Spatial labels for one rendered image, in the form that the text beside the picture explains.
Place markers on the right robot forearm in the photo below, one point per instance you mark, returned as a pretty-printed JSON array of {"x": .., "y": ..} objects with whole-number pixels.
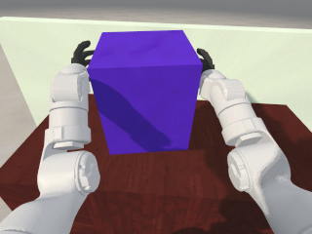
[{"x": 240, "y": 125}]

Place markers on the pedestal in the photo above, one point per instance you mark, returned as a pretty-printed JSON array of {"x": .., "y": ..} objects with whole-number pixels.
[{"x": 166, "y": 192}]

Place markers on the right robot hand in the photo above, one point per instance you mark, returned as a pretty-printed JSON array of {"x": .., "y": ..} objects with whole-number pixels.
[{"x": 206, "y": 60}]

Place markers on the left robot forearm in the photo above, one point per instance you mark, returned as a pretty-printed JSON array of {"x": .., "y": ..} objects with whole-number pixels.
[{"x": 68, "y": 112}]

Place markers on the left robot upper arm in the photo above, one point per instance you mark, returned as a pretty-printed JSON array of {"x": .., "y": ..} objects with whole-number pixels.
[{"x": 65, "y": 180}]

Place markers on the right robot upper arm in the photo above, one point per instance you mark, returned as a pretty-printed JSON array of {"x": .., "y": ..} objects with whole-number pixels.
[{"x": 261, "y": 170}]

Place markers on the left robot hand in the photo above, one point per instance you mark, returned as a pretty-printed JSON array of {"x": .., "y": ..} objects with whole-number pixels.
[{"x": 79, "y": 54}]

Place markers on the carton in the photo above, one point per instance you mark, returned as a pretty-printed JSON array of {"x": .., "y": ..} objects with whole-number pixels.
[{"x": 145, "y": 85}]

